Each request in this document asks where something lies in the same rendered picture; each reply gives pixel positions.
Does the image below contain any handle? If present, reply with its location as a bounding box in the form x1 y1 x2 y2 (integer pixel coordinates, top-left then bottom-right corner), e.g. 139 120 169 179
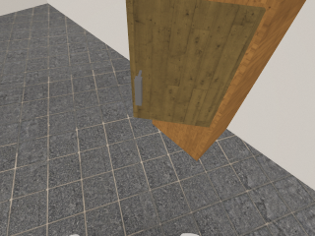
134 70 143 106

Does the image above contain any cupboard door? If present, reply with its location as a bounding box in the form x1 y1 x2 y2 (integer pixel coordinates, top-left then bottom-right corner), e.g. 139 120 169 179
125 0 266 128

